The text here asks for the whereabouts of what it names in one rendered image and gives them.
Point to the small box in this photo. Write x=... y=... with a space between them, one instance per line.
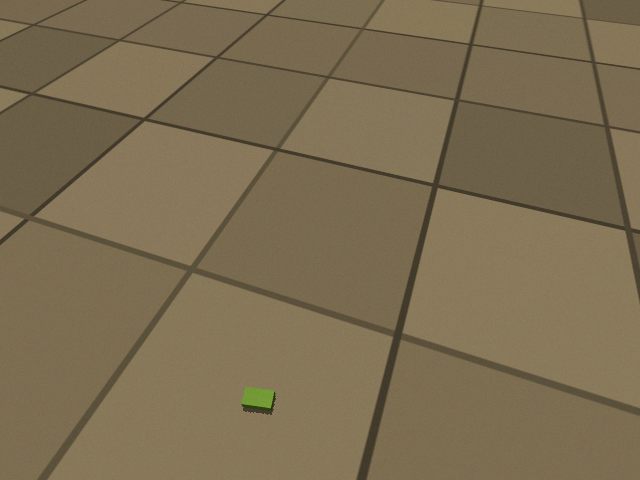
x=256 y=398

